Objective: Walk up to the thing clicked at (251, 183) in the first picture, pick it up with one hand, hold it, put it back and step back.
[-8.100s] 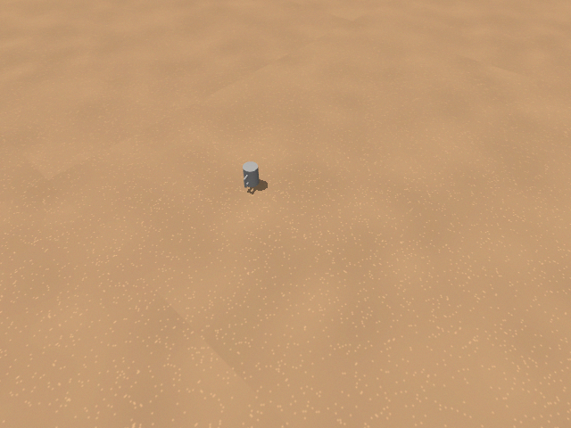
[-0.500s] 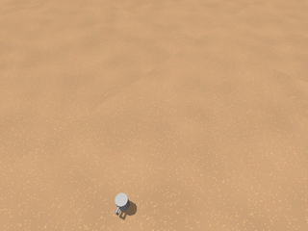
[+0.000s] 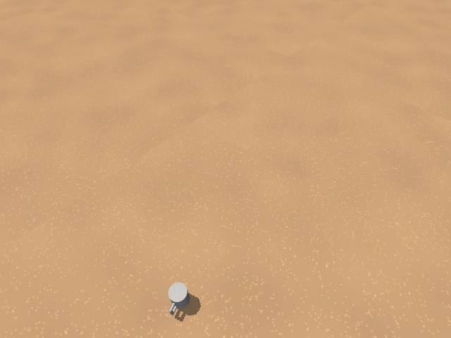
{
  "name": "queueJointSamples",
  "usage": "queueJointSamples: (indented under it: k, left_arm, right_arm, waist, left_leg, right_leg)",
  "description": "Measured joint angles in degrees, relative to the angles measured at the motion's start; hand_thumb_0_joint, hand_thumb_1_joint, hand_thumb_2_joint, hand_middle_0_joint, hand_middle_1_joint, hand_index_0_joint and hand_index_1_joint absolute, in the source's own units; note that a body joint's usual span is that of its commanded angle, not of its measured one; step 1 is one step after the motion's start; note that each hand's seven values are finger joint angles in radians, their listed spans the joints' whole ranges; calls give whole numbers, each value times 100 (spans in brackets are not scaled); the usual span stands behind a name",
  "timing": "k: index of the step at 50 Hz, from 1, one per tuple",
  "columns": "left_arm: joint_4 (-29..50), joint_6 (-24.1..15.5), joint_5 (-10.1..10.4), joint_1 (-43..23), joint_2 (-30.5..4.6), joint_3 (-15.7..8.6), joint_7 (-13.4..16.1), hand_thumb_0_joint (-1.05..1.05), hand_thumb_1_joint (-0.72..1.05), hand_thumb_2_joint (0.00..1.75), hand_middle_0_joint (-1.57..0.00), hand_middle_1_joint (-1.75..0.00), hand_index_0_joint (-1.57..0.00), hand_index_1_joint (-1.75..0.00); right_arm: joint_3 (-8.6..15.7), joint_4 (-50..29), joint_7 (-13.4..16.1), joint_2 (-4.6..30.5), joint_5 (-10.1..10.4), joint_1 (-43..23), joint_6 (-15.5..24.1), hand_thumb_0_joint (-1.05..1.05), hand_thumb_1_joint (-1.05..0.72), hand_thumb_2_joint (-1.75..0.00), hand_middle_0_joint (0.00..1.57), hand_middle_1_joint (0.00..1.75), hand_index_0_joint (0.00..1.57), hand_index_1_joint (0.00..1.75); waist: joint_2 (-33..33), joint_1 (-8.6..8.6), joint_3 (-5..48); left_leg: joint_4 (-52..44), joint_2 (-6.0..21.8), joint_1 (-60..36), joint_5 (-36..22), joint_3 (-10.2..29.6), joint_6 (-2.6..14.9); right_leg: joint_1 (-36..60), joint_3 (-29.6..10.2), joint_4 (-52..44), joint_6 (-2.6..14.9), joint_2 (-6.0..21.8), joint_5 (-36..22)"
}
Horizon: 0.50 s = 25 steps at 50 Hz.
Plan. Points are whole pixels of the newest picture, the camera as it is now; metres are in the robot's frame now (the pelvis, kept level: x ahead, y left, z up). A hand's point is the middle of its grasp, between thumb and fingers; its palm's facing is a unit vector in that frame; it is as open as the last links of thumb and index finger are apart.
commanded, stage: stand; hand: left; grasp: from above
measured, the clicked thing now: (177, 299) +0.37 +0.21 -0.73
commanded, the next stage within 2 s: rise first in 0.20 s
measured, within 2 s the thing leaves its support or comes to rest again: neither
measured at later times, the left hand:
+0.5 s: hand out of the picture +0.14 +0.25 -0.17, palm faces +0.02 -0.95 -0.32, open 8.5 cm
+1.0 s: hand out of the picture +0.12 +0.26 -0.24, palm faces -0.14 -0.89 -0.44, open 14.0 cm
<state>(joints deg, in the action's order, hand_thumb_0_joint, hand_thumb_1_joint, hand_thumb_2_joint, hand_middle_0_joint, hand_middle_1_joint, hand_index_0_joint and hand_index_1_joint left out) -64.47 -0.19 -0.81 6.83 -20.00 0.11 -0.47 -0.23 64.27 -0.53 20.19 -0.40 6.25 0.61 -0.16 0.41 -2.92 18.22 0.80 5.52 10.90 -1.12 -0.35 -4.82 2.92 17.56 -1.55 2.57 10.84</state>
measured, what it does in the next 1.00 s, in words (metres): lowers itself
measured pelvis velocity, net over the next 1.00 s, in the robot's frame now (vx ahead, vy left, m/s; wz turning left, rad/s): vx -0.03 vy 0.01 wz -0.01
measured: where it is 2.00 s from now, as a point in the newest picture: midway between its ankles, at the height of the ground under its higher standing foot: outside the picture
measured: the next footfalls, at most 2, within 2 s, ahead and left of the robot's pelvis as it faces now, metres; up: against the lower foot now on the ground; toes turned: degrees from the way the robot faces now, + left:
none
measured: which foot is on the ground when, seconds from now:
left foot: down 0.00-1.00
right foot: down 0.00-1.00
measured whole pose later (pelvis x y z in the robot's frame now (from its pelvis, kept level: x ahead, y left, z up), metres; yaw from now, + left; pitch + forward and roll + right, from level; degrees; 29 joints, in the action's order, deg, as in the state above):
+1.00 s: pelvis -0.03 +0.01 -0.09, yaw -1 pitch +17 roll -2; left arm -32.7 8.7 -13.4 10.3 -18.0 -8.2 0.2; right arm 2.6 34.0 1.1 13.5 0.4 10.6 6.9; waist -0.5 -0.9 4.7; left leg 65.0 2.4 52.3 29.7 0.2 -0.1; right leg -50.7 2.3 62.5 -1.4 2.2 28.7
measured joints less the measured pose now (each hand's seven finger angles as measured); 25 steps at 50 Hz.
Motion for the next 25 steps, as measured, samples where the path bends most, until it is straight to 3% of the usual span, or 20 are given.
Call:
queueJointSamples:
  k: [16, 20, 23, 25]
  left_arm:
    - [14, 9, -2, 21, 2, 1, 1, 0, 90, 90, -20, -30, -20, -30]
    - [301, -111, 164, -290, 115, -236, 115, 1, 84, 92, -18, -37, -18, -37]
    - [228, -70, 23, -845, 101, -502, 45, 1, 71, 94, -16, -49, -16, -49]
    - [237, -73, -181, -1075, 37, -679, -57, 0, 61, 94, -15, -59, -15, -59]
  right_arm:
    - [0, -9, 5, -3, -1, 17, 5, 0, -90, -90, 21, 30, 21, 30]
    - [-16, -945, 183, -98, 280, 295, 130, 1, -91, -90, 20, 30, 20, 30]
    - [26, -1393, 227, -297, 286, 338, 162, 1, -92, -90, 20, 30, 20, 30]
    - [85, -1607, 199, -443, 227, 387, 181, 0, -92, -90, 20, 30, 20, 30]
  waist:
    - [-3, 4, -2]
    - [-2, -33, -19]
    - [-61, -57, -29]
    - [-111, -113, 69]
  left_leg:
    - [13, -18, -8, 21, -12, 17]
    - [556, -17, 641, 188, 33, 28]
    - [1049, 23, 1244, 334, 33, 12]
    - [1395, 52, 1664, 456, 25, 3]
  right_leg:
    - [3, -12, 18, -18, 20, 20]
    - [-625, 15, 554, 5, 35, 197]
    - [-1228, -5, 1033, 24, 10, 332]
    - [-1655, -26, 1376, 40, -7, 446]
